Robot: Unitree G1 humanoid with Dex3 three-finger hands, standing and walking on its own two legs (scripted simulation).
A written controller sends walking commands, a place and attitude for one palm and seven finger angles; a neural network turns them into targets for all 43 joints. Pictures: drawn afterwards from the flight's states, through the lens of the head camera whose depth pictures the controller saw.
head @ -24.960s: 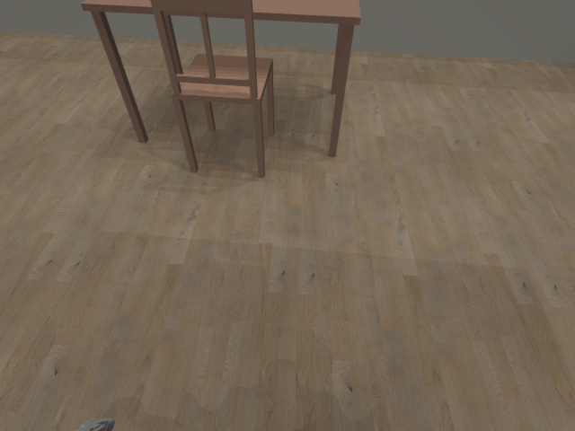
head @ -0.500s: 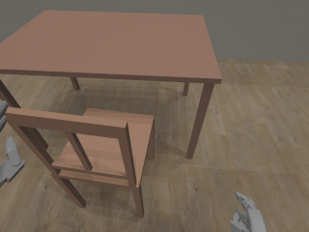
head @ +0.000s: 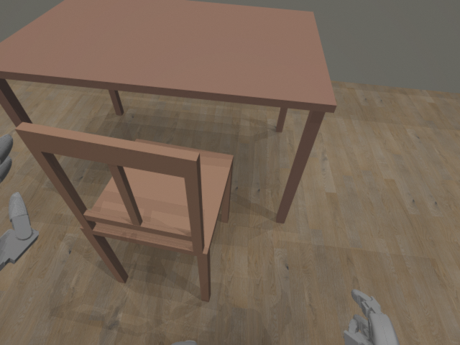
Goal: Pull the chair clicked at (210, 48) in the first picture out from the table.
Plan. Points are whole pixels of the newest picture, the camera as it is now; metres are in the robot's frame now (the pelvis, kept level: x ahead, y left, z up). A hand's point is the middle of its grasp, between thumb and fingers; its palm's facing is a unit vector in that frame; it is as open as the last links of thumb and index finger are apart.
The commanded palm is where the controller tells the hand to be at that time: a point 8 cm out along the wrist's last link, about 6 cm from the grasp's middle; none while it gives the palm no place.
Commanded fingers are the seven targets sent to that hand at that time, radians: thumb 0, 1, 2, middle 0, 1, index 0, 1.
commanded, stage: step back with the hand held close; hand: left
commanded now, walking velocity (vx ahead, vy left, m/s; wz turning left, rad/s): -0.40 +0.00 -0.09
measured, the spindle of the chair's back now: (127, 196) +0.45 +0.28 -0.09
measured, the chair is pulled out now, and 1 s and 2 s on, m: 0.18 0.18 0.18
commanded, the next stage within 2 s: stop stepping back and stand still in 0.22 s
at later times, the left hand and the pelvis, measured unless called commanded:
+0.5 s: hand (26, 296) +0.14 +0.22 +0.18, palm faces +0.29 -0.84 -0.45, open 7.4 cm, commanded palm +0.08 +0.27 +0.19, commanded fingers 0.00 0.90 0.90 -0.20 -0.30 -0.20 -0.30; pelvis -0.09 -0.01 +0.01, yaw -6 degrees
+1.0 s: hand out of the picture +0.06 +0.25 +0.18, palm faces +0.43 -0.82 -0.37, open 7.4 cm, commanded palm +0.00 +0.29 +0.19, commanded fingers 0.00 0.90 0.90 -0.20 -0.30 -0.20 -0.30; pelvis -0.16 +0.00 +0.01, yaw -4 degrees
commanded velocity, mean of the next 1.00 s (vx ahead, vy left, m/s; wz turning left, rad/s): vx -0.01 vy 0.01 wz -0.02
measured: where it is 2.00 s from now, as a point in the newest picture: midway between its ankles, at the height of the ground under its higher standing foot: outside the picture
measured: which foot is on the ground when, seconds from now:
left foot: down 0.00-0.32, up 0.34-0.44, down 0.46-1.00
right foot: down 0.00-0.04, up 0.06-0.30, down 0.32-1.00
